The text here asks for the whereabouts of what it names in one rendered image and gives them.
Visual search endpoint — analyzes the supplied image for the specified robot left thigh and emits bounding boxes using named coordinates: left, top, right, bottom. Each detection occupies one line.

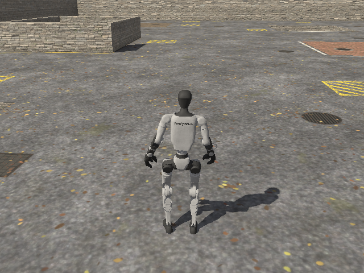
left=162, top=158, right=174, bottom=197

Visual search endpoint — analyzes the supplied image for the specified robot left upper arm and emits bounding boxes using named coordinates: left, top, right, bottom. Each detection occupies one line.
left=154, top=114, right=172, bottom=145

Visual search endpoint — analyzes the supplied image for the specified right robot hand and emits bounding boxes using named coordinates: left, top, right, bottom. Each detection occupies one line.
left=202, top=154, right=216, bottom=164

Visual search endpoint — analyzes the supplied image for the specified humanoid robot head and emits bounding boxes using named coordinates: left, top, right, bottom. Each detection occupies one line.
left=175, top=90, right=194, bottom=117

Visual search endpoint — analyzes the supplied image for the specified right robot forearm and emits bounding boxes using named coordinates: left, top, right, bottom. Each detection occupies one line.
left=205, top=137, right=214, bottom=156

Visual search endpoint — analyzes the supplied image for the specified robot right upper arm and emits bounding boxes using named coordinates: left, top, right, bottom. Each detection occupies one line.
left=196, top=115, right=210, bottom=146

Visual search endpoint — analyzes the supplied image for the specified left robot forearm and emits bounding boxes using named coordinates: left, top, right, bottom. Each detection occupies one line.
left=146, top=136, right=159, bottom=157

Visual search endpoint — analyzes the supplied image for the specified left robot hand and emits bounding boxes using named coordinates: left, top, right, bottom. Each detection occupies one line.
left=144, top=154, right=157, bottom=168

